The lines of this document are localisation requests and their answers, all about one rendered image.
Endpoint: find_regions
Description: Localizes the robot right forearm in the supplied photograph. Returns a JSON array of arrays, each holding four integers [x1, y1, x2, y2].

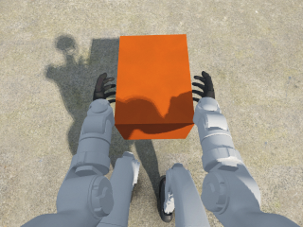
[[192, 96, 261, 197]]

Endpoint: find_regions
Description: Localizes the robot left forearm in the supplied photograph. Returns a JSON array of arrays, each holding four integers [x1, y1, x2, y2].
[[56, 98, 115, 209]]

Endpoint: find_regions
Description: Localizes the robot right upper arm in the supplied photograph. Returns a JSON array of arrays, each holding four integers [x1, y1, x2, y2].
[[201, 169, 301, 227]]

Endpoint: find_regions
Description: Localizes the robot right foot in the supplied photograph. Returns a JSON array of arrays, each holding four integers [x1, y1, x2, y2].
[[159, 177, 173, 223]]

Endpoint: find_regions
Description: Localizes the left robot hand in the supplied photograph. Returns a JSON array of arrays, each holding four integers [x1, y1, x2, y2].
[[93, 72, 116, 104]]

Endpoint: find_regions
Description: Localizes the robot left upper arm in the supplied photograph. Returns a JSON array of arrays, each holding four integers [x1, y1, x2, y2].
[[20, 174, 115, 227]]

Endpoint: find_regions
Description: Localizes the robot right shin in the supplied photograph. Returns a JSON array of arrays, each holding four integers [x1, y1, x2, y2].
[[164, 163, 191, 213]]

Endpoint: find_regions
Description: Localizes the right robot hand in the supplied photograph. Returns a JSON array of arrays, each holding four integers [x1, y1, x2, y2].
[[191, 71, 215, 102]]

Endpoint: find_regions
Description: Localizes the carton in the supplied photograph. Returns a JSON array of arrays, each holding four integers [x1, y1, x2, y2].
[[115, 34, 194, 140]]

